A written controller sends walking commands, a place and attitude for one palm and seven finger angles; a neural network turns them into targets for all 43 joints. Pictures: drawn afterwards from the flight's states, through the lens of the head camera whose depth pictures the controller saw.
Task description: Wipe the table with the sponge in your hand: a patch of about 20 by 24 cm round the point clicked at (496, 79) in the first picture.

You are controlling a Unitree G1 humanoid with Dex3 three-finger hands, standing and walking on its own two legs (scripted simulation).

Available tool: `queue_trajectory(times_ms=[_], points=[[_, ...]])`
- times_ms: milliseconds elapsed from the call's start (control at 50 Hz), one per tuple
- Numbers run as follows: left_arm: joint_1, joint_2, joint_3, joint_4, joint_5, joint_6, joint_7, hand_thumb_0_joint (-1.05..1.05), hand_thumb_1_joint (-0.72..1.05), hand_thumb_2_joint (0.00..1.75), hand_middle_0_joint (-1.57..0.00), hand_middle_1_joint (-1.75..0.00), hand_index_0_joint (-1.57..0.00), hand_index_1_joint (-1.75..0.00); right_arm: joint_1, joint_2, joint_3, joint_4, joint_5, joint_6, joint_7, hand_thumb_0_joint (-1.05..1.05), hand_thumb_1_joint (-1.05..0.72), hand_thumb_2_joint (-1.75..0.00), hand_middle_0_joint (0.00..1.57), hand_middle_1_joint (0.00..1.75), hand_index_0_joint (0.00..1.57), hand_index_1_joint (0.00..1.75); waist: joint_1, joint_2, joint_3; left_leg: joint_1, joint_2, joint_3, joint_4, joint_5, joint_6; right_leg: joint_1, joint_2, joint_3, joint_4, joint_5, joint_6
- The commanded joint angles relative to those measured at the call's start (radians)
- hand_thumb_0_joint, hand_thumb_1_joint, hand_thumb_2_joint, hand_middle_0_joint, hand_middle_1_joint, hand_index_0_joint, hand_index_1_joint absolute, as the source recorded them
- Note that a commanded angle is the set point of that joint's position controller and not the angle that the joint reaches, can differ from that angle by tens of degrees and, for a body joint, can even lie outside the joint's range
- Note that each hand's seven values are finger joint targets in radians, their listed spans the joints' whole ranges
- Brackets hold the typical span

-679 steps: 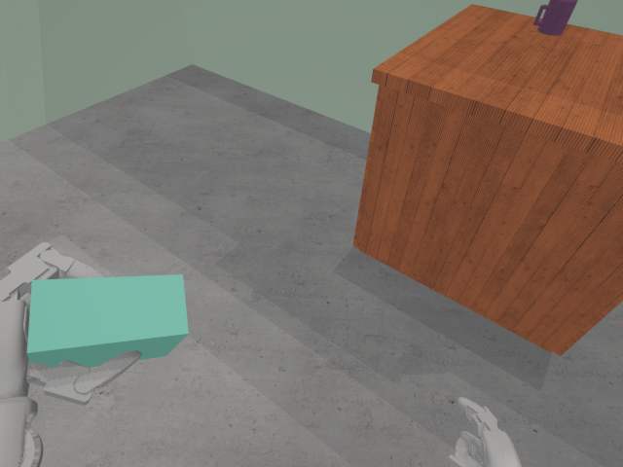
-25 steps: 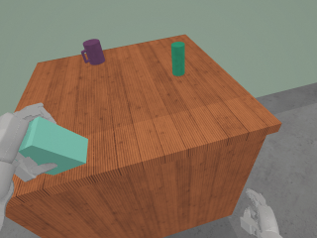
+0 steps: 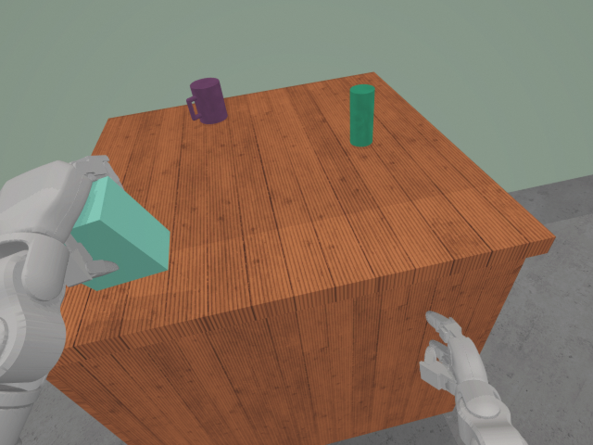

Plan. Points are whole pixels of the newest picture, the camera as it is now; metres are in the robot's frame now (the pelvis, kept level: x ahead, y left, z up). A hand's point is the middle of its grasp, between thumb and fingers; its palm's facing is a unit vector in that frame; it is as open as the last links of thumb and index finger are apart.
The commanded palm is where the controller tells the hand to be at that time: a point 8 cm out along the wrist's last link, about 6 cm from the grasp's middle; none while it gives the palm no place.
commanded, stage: turn the palm down, sponge in hand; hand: left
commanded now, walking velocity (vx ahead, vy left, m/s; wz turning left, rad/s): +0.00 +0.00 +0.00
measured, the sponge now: (113, 246) +0.25 +0.28 +0.19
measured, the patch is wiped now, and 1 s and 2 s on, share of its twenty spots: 0.00 0.00 0.00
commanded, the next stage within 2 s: move the sponge above the wiping area in 0.62 s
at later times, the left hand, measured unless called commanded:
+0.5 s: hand (101, 226) +0.24 +0.27 +0.23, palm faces +0.28 -0.06 -0.96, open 9.9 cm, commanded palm +0.19 +0.27 +0.30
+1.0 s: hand (100, 235) +0.24 +0.28 +0.21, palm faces +0.24 -0.06 -0.97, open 9.9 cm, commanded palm +0.20 +0.27 +0.29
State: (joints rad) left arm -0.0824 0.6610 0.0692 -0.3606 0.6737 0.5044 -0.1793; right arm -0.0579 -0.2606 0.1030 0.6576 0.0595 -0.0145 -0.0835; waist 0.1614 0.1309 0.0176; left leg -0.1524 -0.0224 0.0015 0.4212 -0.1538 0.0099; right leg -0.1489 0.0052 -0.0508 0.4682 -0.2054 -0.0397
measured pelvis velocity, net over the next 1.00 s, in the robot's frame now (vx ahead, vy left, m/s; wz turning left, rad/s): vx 0.01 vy -0.01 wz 0.00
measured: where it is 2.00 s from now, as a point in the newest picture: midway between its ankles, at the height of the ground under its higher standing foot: outside the picture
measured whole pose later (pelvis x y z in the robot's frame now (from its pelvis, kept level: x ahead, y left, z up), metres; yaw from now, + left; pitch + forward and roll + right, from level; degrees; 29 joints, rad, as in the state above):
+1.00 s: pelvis +0.01 -0.01 +0.00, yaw +0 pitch -6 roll +1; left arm -0.02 0.66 0.07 -0.33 0.74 0.44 -0.17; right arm -0.03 -0.28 0.08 0.66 0.06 -0.04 -0.07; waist 0.16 0.14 0.00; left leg -0.18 0.00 -0.01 0.46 -0.18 -0.01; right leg -0.17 0.02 -0.06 0.50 -0.23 -0.06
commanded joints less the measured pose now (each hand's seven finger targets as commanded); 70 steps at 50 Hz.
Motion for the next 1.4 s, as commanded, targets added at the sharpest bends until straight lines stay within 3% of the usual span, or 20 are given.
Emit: queue_trajectory(times_ms=[0, 180, 200, 280, 300, 340, 400, 440, 600, 860, 900, 960, 1000, 1020, 1060, 1120, 1200, 1240, 1300, 1380], points=[[-0.338, 0.248, 0.152, -0.172, 0.064, -0.010, 0.024, 0.00, 0.10, 1.30, -1.20, -1.60, -1.20, -1.60, -0.273, -0.068, -0.030, -0.202, 0.015, -0.053, 0.004, 0.00, -0.90, -0.90, 0.20, 0.30, 0.20, 0.30, -0.012, -0.007, -0.171, 0.019, 0.005, -0.041, -0.090, -0.028, 0.006, 0.017, 0.013, 0.082, -0.099, -0.055, -0.013], [-0.300, 0.264, 0.171, -0.155, 0.107, -0.049, 0.048, 0.00, 0.10, 1.30, -1.20, -1.60, -1.20, -1.60, -0.246, -0.075, -0.039, -0.190, -0.001, -0.046, 0.015, 0.00, -0.90, -0.90, 0.20, 0.30, 0.20, 0.30, 0.002, -0.052, -0.194, 0.020, -0.001, -0.032, -0.074, -0.006, 0.012, 0.027, -0.006, 0.073, -0.104, -0.062, -0.009], [-0.307, 0.286, 0.197, -0.167, 0.117, -0.046, 0.053, 0.00, 0.10, 1.30, -1.20, -1.60, -1.20, -1.60, -0.269, -0.068, -0.032, -0.205, 0.009, -0.056, 0.018, 0.00, -0.90, -0.90, 0.20, 0.30, 0.20, 0.30, 0.004, -0.040, -0.192, 0.013, 0.000, -0.038, -0.071, -0.022, 0.007, 0.024, 0.004, 0.109, -0.106, -0.083, -0.019], [-0.298, 0.268, 0.184, -0.156, 0.104, -0.066, 0.063, 0.00, 0.10, 1.30, -1.20, -1.60, -1.20, -1.60, -0.249, -0.074, -0.042, -0.183, -0.002, -0.055, 0.021, 0.00, -0.90, -0.90, 0.20, 0.30, 0.20, 0.30, 0.005, -0.039, -0.205, 0.026, -0.004, -0.029, -0.061, 0.019, 0.010, 0.029, -0.010, 0.081, -0.104, -0.047, -0.011], [-0.304, 0.278, 0.201, -0.164, 0.104, -0.058, 0.063, 0.00, 0.10, 1.30, -1.20, -1.60, -1.20, -1.60, -0.274, -0.065, -0.037, -0.199, 0.008, -0.066, 0.019, 0.00, -0.90, -0.90, 0.20, 0.30, 0.20, 0.30, 0.008, -0.028, -0.198, 0.024, -0.005, -0.032, -0.054, 0.002, 0.007, 0.021, -0.003, 0.117, -0.111, -0.073, -0.019], [-0.286, 0.250, 0.177, -0.118, 0.094, -0.065, 0.067, 0.00, 0.10, 1.30, -1.20, -1.60, -1.20, -1.60, -0.247, -0.071, -0.042, -0.180, 0.003, -0.069, 0.018, 0.00, -0.90, -0.90, 0.20, 0.30, 0.20, 0.30, -0.001, -0.070, -0.180, 0.019, -0.005, -0.024, -0.048, 0.005, 0.008, 0.010, -0.016, 0.094, -0.115, -0.081, -0.007], [-0.295, 0.260, 0.186, -0.162, 0.095, -0.070, 0.065, 0.00, 0.10, 1.30, -1.20, -1.60, -1.20, -1.60, -0.271, -0.065, -0.040, -0.198, 0.011, -0.079, 0.018, 0.00, -0.90, -0.90, 0.20, 0.30, 0.20, 0.30, 0.003, -0.030, -0.191, 0.026, -0.008, -0.027, -0.043, -0.009, 0.006, 0.006, -0.011, 0.127, -0.119, -0.092, -0.016], [-0.283, 0.244, 0.170, -0.109, 0.089, -0.072, 0.068, 0.00, 0.10, 1.30, -1.20, -1.60, -1.20, -1.60, -0.243, -0.071, -0.046, -0.178, 0.003, -0.079, 0.015, 0.00, -0.90, -0.90, 0.20, 0.30, 0.20, 0.30, -0.003, -0.075, -0.175, 0.017, -0.006, -0.018, -0.039, -0.010, 0.008, -0.001, -0.024, 0.103, -0.121, -0.102, -0.003], [-0.290, 0.287, 0.210, -0.159, 0.093, -0.080, 0.070, 0.00, 0.10, 1.30, -1.20, -1.60, -1.20, -1.60, -0.265, -0.068, -0.046, -0.197, 0.008, -0.095, 0.015, 0.00, -0.90, -0.90, 0.20, 0.30, 0.20, 0.30, 0.006, -0.050, -0.199, 0.019, -0.011, -0.023, -0.013, 0.010, 0.005, 0.003, -0.024, 0.152, -0.119, -0.094, -0.012], [-0.169, 0.268, 0.207, -0.138, 0.089, -0.068, 0.056, 0.00, 0.10, 1.30, -1.20, -1.60, -1.20, -1.60, -0.227, -0.080, -0.055, -0.190, -0.001, -0.076, 0.023, 0.00, -0.90, -0.90, 0.20, 0.30, 0.20, 0.30, 0.005, -0.093, -0.190, 0.007, -0.001, -0.011, -0.011, 0.069, 0.009, 0.015, -0.030, 0.098, -0.093, 0.026, 0.003], [-0.215, 0.280, 0.212, -0.143, 0.095, -0.063, 0.054, 0.00, 0.10, 1.30, -1.20, -1.60, -1.20, -1.60, -0.257, -0.072, -0.048, -0.198, 0.012, -0.083, 0.018, 0.00, -0.90, -0.90, 0.20, 0.30, 0.20, 0.30, -0.003, -0.068, -0.172, 0.012, -0.002, -0.018, -0.009, 0.035, 0.005, -0.015, -0.019, 0.133, -0.109, -0.034, -0.005], [-0.235, 0.264, 0.177, -0.083, 0.106, -0.075, 0.055, 0.00, 0.10, 1.30, -1.20, -1.60, -1.20, -1.60, -0.219, -0.083, -0.055, -0.176, 0.001, -0.081, 0.012, 0.00, -0.90, -0.90, 0.20, 0.30, 0.20, 0.30, -0.008, -0.086, -0.166, 0.007, -0.003, -0.016, -0.018, 0.016, 0.009, -0.021, -0.025, 0.093, -0.111, -0.057, 0.003], [-0.285, 0.281, 0.181, -0.140, 0.116, -0.079, 0.053, 0.00, 0.10, 1.30, -1.20, -1.60, -1.20, -1.60, -0.257, -0.071, -0.048, -0.196, 0.012, -0.096, 0.008, 0.00, -0.90, -0.90, 0.20, 0.30, 0.20, 0.30, -0.005, -0.033, -0.197, 0.026, -0.007, -0.025, -0.016, 0.011, 0.007, -0.014, -0.017, 0.131, -0.109, -0.074, -0.009], [-0.339, 0.254, 0.135, -0.125, 0.122, -0.082, 0.053, 0.00, 0.10, 1.30, -1.20, -1.60, -1.20, -1.60, -0.240, -0.076, -0.048, -0.186, 0.002, -0.098, 0.006, 0.00, -0.90, -0.90, 0.20, 0.30, 0.20, 0.30, -0.012, -0.014, -0.203, 0.022, -0.009, -0.022, -0.020, 0.012, 0.006, -0.011, -0.029, 0.102, -0.102, -0.069, -0.007], [-0.326, 0.247, 0.123, -0.054, 0.132, -0.084, 0.052, 0.00, 0.10, 1.30, -1.20, -1.60, -1.20, -1.60, -0.217, -0.081, -0.053, -0.163, -0.003, -0.098, 0.003, 0.00, -0.90, -0.90, 0.20, 0.30, 0.20, 0.30, -0.016, -0.056, -0.175, 0.019, -0.009, -0.023, -0.029, -0.006, 0.008, -0.029, -0.022, 0.089, -0.115, -0.085, -0.002], [-0.389, 0.277, 0.137, -0.039, 0.152, -0.085, 0.053, 0.00, 0.10, 1.30, -1.20, -1.60, -1.20, -1.60, -0.220, -0.081, -0.050, -0.165, -0.003, -0.109, 0.000, 0.00, -0.90, -0.90, 0.20, 0.30, 0.20, 0.30, -0.009, -0.036, -0.213, 0.014, -0.009, -0.028, -0.029, -0.006, 0.005, -0.005, -0.026, 0.102, -0.104, -0.087, -0.012], [-0.352, 0.283, 0.160, -0.086, 0.156, -0.085, 0.044, 0.00, 0.10, 1.30, -1.20, -1.60, -1.20, -1.60, -0.250, -0.067, -0.045, -0.184, 0.004, -0.110, 0.010, 0.00, -0.90, -0.90, 0.20, 0.30, 0.20, 0.30, 0.005, -0.009, -0.243, 0.025, -0.008, -0.038, -0.030, 0.047, 0.002, 0.025, -0.014, 0.117, -0.084, -0.024, -0.023], [-0.328, 0.235, 0.123, -0.070, 0.154, -0.083, 0.043, 0.00, 0.10, 1.30, -1.20, -1.60, -1.20, -1.60, -0.230, -0.066, -0.044, -0.170, -0.004, -0.103, 0.021, 0.00, -0.90, -0.90, 0.20, 0.30, 0.20, 0.30, 0.001, -0.036, -0.232, 0.017, -0.005, -0.033, -0.040, 0.069, 0.002, 0.023, -0.020, 0.072, -0.078, 0.005, -0.013], [-0.259, 0.273, 0.182, -0.062, 0.146, -0.072, 0.040, 0.00, 0.10, 1.30, -1.20, -1.60, -1.20, -1.60, -0.246, -0.069, -0.044, -0.182, 0.004, -0.095, 0.024, 0.00, -0.90, -0.90, 0.20, 0.30, 0.20, 0.30, 0.010, -0.060, -0.211, 0.002, 0.002, -0.037, -0.032, 0.059, 0.002, 0.017, -0.012, 0.106, -0.084, -0.001, -0.021], [-0.247, 0.240, 0.151, -0.050, 0.140, -0.073, 0.042, 0.00, 0.10, 1.30, -1.20, -1.60, -1.20, -1.60, -0.221, -0.076, -0.051, -0.173, -0.002, -0.078, 0.025, 0.00, -0.90, -0.90, 0.20, 0.30, 0.20, 0.30, 0.002, -0.076, -0.212, -0.001, 0.003, -0.024, -0.035, 0.042, 0.004, 0.008, -0.022, 0.071, -0.088, -0.008, -0.004]])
